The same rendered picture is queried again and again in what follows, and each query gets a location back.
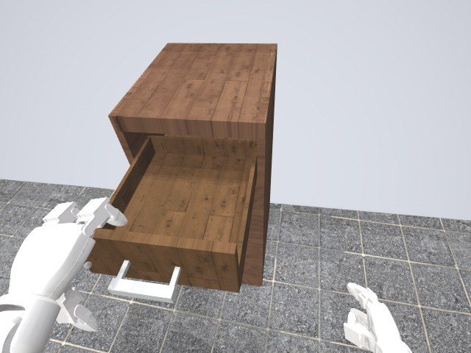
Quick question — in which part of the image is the robot right forearm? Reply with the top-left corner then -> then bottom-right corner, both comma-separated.
375,338 -> 412,353

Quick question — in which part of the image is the handle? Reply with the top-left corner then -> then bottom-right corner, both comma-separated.
108,260 -> 181,303

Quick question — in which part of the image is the right robot hand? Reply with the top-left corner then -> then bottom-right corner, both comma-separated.
344,282 -> 401,353

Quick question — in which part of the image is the robot left forearm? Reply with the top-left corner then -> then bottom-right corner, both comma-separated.
0,292 -> 61,353

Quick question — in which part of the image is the left robot hand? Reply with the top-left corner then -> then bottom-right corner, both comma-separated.
8,197 -> 127,332

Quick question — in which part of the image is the cabinet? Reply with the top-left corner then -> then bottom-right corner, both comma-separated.
108,43 -> 277,286

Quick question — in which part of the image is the drawer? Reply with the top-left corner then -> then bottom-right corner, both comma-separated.
84,135 -> 257,293

